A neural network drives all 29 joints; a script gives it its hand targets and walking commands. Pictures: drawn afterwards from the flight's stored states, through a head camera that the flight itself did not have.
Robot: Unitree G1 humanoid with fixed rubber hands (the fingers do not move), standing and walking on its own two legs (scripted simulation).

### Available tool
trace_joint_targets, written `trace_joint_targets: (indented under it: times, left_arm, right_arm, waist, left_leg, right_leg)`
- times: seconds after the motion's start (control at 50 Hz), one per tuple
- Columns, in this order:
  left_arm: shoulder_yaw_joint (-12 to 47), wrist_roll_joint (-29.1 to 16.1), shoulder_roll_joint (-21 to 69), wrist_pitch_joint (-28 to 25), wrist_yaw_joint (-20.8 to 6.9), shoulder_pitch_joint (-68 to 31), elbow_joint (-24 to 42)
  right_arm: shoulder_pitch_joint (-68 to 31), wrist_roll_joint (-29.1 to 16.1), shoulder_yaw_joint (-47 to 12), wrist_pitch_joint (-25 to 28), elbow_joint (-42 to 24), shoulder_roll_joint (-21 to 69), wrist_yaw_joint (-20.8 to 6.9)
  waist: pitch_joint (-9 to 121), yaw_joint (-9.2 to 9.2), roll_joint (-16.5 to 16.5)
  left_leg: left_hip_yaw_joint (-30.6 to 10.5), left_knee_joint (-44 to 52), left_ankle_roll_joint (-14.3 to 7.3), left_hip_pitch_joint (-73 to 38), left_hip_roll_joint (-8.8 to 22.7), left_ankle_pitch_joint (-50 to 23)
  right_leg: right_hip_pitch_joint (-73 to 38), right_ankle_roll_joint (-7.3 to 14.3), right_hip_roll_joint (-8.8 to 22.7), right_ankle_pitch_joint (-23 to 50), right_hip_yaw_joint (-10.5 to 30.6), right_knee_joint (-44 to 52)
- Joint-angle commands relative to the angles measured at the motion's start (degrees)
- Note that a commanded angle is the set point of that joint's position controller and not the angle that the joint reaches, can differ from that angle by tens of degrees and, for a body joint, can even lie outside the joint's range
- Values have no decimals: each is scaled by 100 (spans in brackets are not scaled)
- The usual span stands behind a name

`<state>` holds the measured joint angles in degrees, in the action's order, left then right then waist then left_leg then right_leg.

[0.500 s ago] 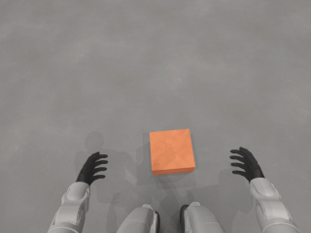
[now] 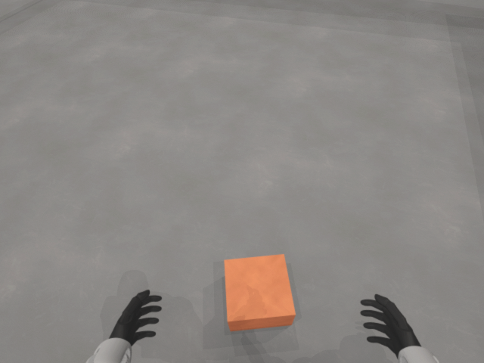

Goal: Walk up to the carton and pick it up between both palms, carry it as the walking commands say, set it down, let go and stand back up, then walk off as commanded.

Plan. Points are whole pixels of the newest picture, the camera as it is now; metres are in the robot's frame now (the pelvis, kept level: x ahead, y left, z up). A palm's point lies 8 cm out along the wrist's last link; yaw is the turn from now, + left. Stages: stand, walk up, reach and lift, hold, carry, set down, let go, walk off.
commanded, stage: let go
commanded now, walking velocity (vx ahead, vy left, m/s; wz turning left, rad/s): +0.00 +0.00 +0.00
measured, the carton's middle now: (257, 292) +0.44 +0.01 -0.69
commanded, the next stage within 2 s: stand in 0.14 s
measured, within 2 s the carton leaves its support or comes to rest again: neither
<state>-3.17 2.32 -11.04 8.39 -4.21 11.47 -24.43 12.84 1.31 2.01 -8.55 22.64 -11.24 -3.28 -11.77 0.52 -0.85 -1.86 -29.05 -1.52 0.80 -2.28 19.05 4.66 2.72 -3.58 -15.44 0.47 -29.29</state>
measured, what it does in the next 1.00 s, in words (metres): stands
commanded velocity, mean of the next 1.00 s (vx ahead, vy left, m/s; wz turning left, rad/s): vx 0.00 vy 0.00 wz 0.00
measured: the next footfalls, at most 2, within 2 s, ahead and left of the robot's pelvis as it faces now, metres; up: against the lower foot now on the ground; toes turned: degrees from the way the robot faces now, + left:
none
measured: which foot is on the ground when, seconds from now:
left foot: down 0.00-1.00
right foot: down 0.00-1.00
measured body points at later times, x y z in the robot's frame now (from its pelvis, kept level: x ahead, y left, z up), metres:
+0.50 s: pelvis +0.03 +0.00 +0.00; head -0.05 +0.00 +0.44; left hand +0.14 +0.30 -0.09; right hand +0.15 -0.29 -0.09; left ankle -0.02 +0.10 -0.73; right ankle +0.02 -0.09 -0.73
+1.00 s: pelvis -0.01 +0.01 +0.01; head -0.07 +0.00 +0.45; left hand +0.06 +0.29 -0.11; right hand +0.04 -0.28 -0.12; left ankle -0.02 +0.10 -0.73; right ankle +0.02 -0.09 -0.73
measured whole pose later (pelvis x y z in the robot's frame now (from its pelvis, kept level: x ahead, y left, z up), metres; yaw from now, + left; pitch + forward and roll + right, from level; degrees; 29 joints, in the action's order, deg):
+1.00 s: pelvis -0.01 +0.01 +0.01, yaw +0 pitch -4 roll +0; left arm -2.1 1.6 -17.1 -2.4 -0.1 15.3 -56.8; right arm 19.3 1.5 2.1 1.6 54.1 -17.8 0.6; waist 5.3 0.0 -1.0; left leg -1.9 -24.3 -2.0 6.2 -3.1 14.4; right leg 10.0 2.2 -2.6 -11.1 0.6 -24.7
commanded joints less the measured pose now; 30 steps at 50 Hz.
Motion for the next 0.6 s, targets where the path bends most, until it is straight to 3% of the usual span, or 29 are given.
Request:
trace_joint_targets:
  times: [0.0, 0.04, 0.06, 0.08, 0.1, 0.12, 0.14, 0.16, 0.18, 0.2, 0.24, 0.28, 0.3, 0.32, 0.34, 0.36, 0.38, 0.4, 0.42, 0.44, 0.48, 0.5, 0.52, 0.54, 0.56, 0.58]
  left_arm:
    - [-236, -40, -697, -12, 102, -517, 756]
    - [-251, 45, -586, 114, 185, -308, 716]
    - [-273, 48, -767, 200, 224, -415, 618]
    - [-122, 2, -667, 238, 272, -285, 750]
    - [-278, -14, -722, 369, 318, -216, 643]
    - [-512, -179, -1483, -104, 452, 212, -355]
    - [-521, -51, -1847, -367, 472, 172, -439]
    - [-484, -14, -1668, -524, 480, -217, -489]
    - [-474, -22, -1571, -660, 467, -282, -558]
    - [-361, -67, -1488, -771, 468, -308, -675]
    - [-301, -8, -1367, -959, 414, -309, -855]
    - [-310, -2, -1264, -1036, 454, -424, -990]
    - [-338, -46, -1425, -1032, 476, -218, -1264]
    - [-308, -70, -1501, -1085, 459, -218, -1296]
    - [-408, -1, -1492, -1088, 446, -407, -1381]
    - [-394, 5, -1566, -1100, 449, -374, -1320]
    - [-304, -49, -1416, -1119, 421, -367, -1436]
    - [-381, -19, -1695, -1145, 479, -270, -1498]
    - [-257, -26, -1496, -1156, 443, -174, -1637]
    - [-341, 12, -1503, -1156, 471, -337, -1585]
    - [-387, 2, -1746, -1149, 526, -192, -1749]
    - [-338, -18, -1713, -1104, 546, -127, -1824]
    - [-338, -31, -1600, -1178, 542, 28, -1798]
    - [-327, 50, -1697, -1202, 508, -214, -1775]
    - [-291, -36, -1601, -1197, 474, -240, -1834]
    - [-324, -15, -1836, -1211, 501, -276, -1898]
  right_arm:
    - [-474, -120, 11, 157, -687, -700, 49]
    - [-260, -41, 282, 263, -858, -886, 149]
    - [-653, -117, 156, 304, -880, -882, 208]
    - [-161, -183, 110, 286, -503, -744, 279]
    - [152, -99, 49, 279, -170, -638, 315]
    - [-265, -57, 380, 499, 324, -1211, 388]
    - [-273, -26, 394, 588, 340, -1401, 418]
    - [-177, -54, 464, 650, 561, -1493, 367]
    - [-359, 53, 451, 760, 541, -1334, 327]
    - [-210, 45, 415, 824, 719, -1408, 338]
    - [39, 77, 439, 906, 913, -1483, 374]
    - [173, 126, 456, 951, 1147, -1451, 397]
    - [37, 151, 411, 975, 1194, -1313, 416]
    - [85, 64, 393, 1048, 1158, -1263, 417]
    - [99, 154, 394, 1067, 1187, -1256, 449]
    - [-12, 177, 481, 1065, 1147, -1419, 439]
    - [-44, 120, 512, 1052, 1173, -1438, 449]
    - [29, 86, 476, 1021, 1258, -1530, 444]
    - [24, 49, 488, 1019, 1364, -1646, 450]
    - [203, 110, 482, 1086, 1343, -1543, 497]
    - [201, 120, 453, 1090, 1484, -1620, 466]
    - [161, 83, 442, 1139, 1442, -1619, 492]
    - [328, 139, 403, 1163, 1487, -1569, 484]
    - [337, 120, 421, 1158, 1470, -1726, 488]
    - [313, 91, 421, 1210, 1506, -1669, 515]
    - [55, 81, 452, 1190, 1560, -1798, 460]
  waist:
    - [678, 72, -187]
    - [1170, -169, 183]
    - [962, -6, 339]
    - [1184, -71, 364]
    - [979, 1, 331]
    - [2814, 284, 195]
    - [2513, 197, 312]
    - [2668, 58, 444]
    - [2637, 133, 73]
    - [2373, 40, 132]
    - [2115, -161, -57]
    - [1938, -102, -84]
    - [1686, 7, -254]
    - [1733, -107, -32]
    - [1518, -36, 318]
    - [1551, 5, -153]
    - [1516, 47, -46]
    - [1759, 95, 186]
    - [1369, -15, -208]
    - [1089, -91, -100]
    - [1020, 104, -79]
    - [855, 6, -3]
    - [934, 76, 222]
    - [874, -42, 304]
    - [950, -2, 256]
    - [1110, -12, 195]
  left_leg:
    - [-48, 735, 96, 1475, 240, -854]
    - [-76, 722, 50, 1459, 286, -1179]
    - [-47, 582, 43, 1497, 172, -1156]
    - [-137, 655, 75, 1424, 277, -1324]
    - [-76, 500, 83, 1659, 128, -1377]
    - [-161, 59, 207, 1258, 248, -1836]
    - [-389, 28, 181, 1190, 257, -1748]
    - [-565, 43, 119, 1096, 471, -2029]
    - [-443, 54, 150, 1096, 422, -1897]
    - [-509, 184, 82, 963, 426, -1990]
    - [-539, 284, 95, 769, 535, -1959]
    - [-517, 376, 66, 993, 467, -2297]
    - [-538, 206, 11, 913, 519, -2660]
    - [-551, 146, -4, 993, 552, -2719]
    - [-610, 306, -61, 1149, 631, -2732]
    - [-490, 337, 59, 1010, 585, -2489]
    - [-611, 344, 10, 1222, 622, -2355]
    - [-575, 474, -22, 1206, 581, -2241]
    - [-524, 469, -12, 1032, 536, -2046]
    - [-652, 548, -55, 1368, 595, -1894]
    - [-726, 636, -100, 1343, 650, -1933]
    - [-778, 677, -112, 1348, 623, -1802]
    - [-760, 660, -138, 1407, 645, -1646]
    - [-853, 803, -112, 1443, 669, -1609]
    - [-877, 777, -152, 1373, 661, -1375]
    - [-827, 739, -113, 1258, 675, -1375]
  right_leg:
    - [-1055, -240, 411, 1431, 245, 429]
    - [-1169, -312, 253, 1962, 113, 222]
    - [-985, -364, 337, 2063, 155, 277]
    - [-1080, -321, 304, 2269, 186, 232]
    - [-1260, -426, 574, 2884, 358, 310]
    - [-911, -259, 746, 2587, 633, 228]
    - [-660, -98, 885, 1924, 896, 526]
    - [-740, -13, 843, 2269, 756, 351]
    - [-631, -134, 932, 2227, 869, 407]
    - [-308, -232, 856, 2501, 920, 491]
    - [202, -97, 882, 2280, 819, 660]
    - [63, -97, 747, 2482, 600, 570]
    - [276, -122, 853, 2887, 745, 674]
    - [239, -143, 912, 3182, 795, 540]
    - [345, -143, 897, 2783, 742, 516]
    - [426, -140, 788, 2377, 791, 678]
    - [358, -53, 762, 2349, 516, 552]
    - [74, -148, 896, 2272, 802, 603]
    - [590, -8, 879, 2029, 875, 798]
    - [537, -23, 799, 1869, 700, 848]
    - [570, -54, 810, 1531, 880, 800]
    - [709, 8, 830, 1720, 882, 870]
    - [539, -7, 857, 1665, 941, 956]
    - [645, 29, 811, 1500, 852, 787]
    - [745, 16, 838, 1037, 980, 977]
    - [609, -9, 800, 1112, 962, 893]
